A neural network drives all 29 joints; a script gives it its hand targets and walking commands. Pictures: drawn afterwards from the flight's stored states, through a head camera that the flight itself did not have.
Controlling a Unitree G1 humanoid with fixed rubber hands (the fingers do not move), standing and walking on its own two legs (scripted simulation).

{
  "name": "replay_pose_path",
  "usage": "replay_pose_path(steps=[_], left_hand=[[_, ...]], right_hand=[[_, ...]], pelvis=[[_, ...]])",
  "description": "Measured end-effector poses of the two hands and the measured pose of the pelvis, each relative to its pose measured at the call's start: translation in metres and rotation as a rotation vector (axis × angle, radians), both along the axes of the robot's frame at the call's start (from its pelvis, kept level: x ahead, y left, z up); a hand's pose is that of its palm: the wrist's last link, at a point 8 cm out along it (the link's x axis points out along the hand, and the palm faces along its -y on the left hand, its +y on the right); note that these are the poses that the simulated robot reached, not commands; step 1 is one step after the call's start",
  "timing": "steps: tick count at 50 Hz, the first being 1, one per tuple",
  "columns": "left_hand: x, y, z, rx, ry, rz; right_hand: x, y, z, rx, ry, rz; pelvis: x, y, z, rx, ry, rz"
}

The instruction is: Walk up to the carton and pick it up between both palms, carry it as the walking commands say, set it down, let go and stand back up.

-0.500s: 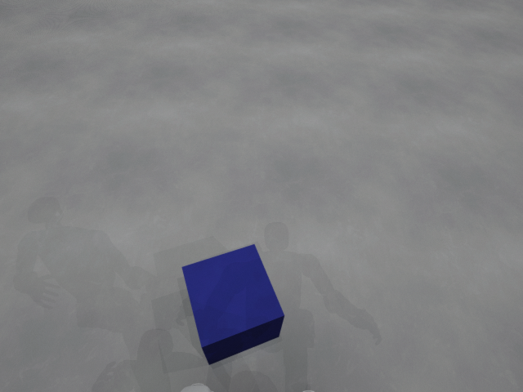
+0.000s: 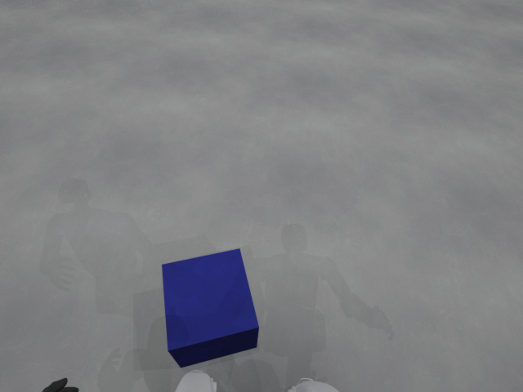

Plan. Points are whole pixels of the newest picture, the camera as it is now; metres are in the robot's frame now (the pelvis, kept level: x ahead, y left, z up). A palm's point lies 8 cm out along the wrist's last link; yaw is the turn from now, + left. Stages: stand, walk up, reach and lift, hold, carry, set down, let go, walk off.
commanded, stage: walk up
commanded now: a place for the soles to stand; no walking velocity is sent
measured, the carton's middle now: (210, 307) +0.48 +0.16 -0.62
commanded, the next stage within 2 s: none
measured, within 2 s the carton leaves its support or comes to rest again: neither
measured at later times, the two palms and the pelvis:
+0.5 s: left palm out of the picture +0.12 +0.32 -0.08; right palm out of the picture +0.07 -0.36 -0.06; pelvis +0.02 +0.00 +0.01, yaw +3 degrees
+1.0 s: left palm out of the picture +0.06 +0.32 -0.08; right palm out of the picture +0.14 -0.35 -0.06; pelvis +0.02 -0.02 +0.01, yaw +10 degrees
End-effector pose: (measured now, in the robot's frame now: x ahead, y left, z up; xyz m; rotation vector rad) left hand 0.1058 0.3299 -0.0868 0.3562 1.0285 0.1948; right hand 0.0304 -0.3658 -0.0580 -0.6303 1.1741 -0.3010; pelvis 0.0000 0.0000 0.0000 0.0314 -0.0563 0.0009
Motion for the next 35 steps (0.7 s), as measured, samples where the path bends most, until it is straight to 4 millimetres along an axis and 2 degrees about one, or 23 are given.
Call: replay_pose_path(steps=[2,5,8,12,18,23,26,29,35], left_hand=[[-0.004,-0.010,0.009,0.002,0.009,0.010],[-0.002,-0.020,0.024,0.016,-0.009,0.017],[0.002,-0.022,0.035,0.037,-0.020,0.021],[0.004,-0.022,0.041,0.054,-0.013,0.025],[0.005,-0.018,0.034,0.039,-0.003,0.026],[0.015,-0.009,0.015,0.011,-0.024,0.026],[0.012,-0.010,0.010,-0.001,-0.024,0.039],[-0.002,-0.012,0.008,-0.004,-0.014,0.077],[-0.032,-0.021,0.007,0.013,0.022,0.135]], right_hand=[[0.021,-0.003,0.002,0.024,-0.043,0.023],[0.039,-0.006,0.003,0.062,-0.058,0.048],[0.047,-0.008,0.002,0.085,-0.052,0.055],[0.047,-0.009,-0.002,0.100,-0.021,0.048],[0.040,-0.003,-0.002,0.095,0.013,0.029],[0.035,0.005,-0.003,0.066,0.019,0.024],[0.038,0.007,0.000,0.061,0.029,0.043],[0.049,0.003,0.005,0.054,0.028,0.082],[0.089,0.003,0.000,0.093,-0.049,0.149]], pelvis=[[0.002,-0.006,0.008,0.006,-0.004,0.008],[0.008,-0.014,0.017,0.009,0.001,0.024],[0.013,-0.019,0.022,0.013,0.008,0.032],[0.017,-0.021,0.025,0.014,0.010,0.037],[0.019,-0.014,0.024,0.005,0.012,0.038],[0.024,-0.003,0.012,-0.009,0.019,0.042],[0.020,-0.005,0.012,-0.017,0.017,0.061],[0.017,-0.012,0.013,-0.029,0.029,0.089],[0.015,-0.026,0.013,-0.034,0.015,0.126]])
